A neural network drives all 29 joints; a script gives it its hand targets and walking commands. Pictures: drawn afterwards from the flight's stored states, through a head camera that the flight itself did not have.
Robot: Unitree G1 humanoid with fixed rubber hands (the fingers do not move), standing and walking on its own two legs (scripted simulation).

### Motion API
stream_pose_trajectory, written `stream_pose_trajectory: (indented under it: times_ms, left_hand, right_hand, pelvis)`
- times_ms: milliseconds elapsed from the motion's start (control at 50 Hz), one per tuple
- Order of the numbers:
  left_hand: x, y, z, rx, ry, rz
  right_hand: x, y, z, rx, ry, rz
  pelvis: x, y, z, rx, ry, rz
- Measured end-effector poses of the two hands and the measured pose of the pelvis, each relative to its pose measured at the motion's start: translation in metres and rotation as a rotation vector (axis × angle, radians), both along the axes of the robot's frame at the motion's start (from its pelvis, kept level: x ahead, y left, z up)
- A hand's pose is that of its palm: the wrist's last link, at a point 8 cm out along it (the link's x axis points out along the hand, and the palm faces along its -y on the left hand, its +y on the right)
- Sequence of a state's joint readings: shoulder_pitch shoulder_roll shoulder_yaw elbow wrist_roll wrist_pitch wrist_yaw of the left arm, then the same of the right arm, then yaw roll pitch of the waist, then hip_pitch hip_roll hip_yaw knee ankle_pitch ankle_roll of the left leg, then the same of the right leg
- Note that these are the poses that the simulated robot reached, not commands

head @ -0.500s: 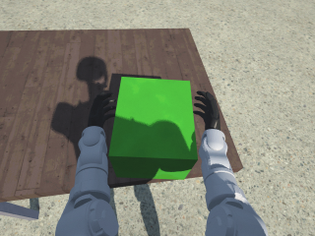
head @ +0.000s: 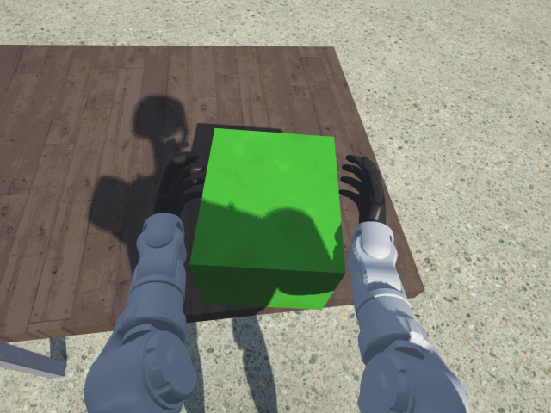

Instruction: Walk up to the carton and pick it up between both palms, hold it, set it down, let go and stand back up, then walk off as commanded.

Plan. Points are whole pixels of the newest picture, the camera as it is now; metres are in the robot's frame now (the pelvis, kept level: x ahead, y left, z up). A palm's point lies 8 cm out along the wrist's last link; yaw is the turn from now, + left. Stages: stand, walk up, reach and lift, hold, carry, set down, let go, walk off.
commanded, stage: set down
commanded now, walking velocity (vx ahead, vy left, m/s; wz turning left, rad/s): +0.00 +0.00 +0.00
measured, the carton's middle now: (269, 220) +0.44 +0.00 -0.04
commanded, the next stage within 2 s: none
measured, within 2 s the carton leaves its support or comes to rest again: rests again in 0.44 s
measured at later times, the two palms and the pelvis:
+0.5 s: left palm (134, 212) +0.42 +0.21 +0.00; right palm (328, 235) +0.39 -0.09 +0.00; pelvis -0.02 +0.02 -0.01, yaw -1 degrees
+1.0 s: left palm (106, 247) +0.35 +0.23 +0.02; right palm (366, 250) +0.35 -0.13 +0.04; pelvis -0.07 +0.03 -0.02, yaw -1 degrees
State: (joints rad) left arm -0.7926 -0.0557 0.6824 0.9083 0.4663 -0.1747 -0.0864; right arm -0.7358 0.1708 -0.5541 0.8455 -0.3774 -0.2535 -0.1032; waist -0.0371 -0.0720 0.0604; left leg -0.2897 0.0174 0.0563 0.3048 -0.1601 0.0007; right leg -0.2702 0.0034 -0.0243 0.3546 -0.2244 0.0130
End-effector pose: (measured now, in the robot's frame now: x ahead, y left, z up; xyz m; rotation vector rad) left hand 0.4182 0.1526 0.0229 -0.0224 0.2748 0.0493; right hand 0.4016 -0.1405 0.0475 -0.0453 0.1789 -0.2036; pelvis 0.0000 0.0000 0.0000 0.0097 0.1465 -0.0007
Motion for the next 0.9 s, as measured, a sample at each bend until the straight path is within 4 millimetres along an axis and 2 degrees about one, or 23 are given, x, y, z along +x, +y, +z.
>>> stream_pose_trajectory:
  times_ms: [140,280,380,500,620,740,900]
  left_hand:
    - [-0.002,0.004,-0.008,0.037,0.026,0.006]
    - [-0.005,0.028,-0.029,0.049,0.054,0.046]
    - [0.001,0.044,-0.031,0.049,0.021,0.057]
    - [0.004,0.059,-0.020,0.054,-0.006,0.051]
    - [-0.006,0.064,-0.005,0.078,-0.029,0.037]
    - [-0.025,0.062,0.001,0.084,-0.012,0.020]
    - [-0.051,0.074,-0.003,0.083,0.011,0.057]
  right_hand:
    - [-0.001,0.000,-0.010,-0.016,0.033,0.032]
    - [-0.008,0.023,-0.040,0.024,0.123,0.077]
    - [-0.009,0.039,-0.053,0.028,0.160,0.093]
    - [-0.013,0.053,-0.050,0.022,0.168,0.096]
    - [-0.019,0.054,-0.033,0.028,0.151,0.075]
    - [-0.030,0.039,-0.014,0.010,0.129,0.058]
    - [-0.052,0.013,-0.013,-0.010,0.176,0.024]
  pelvis:
    - [0.000,-0.002,0.000,0.003,0.003,0.000]
    - [-0.009,0.001,-0.004,-0.007,0.068,-0.003]
    - [-0.015,0.011,-0.010,-0.022,0.170,-0.005]
    - [-0.023,0.025,-0.014,-0.040,0.220,-0.008]
    - [-0.036,0.034,-0.016,-0.052,0.209,-0.009]
    - [-0.051,0.038,-0.019,-0.057,0.178,-0.010]
    - [-0.067,0.035,-0.022,-0.054,0.145,-0.010]
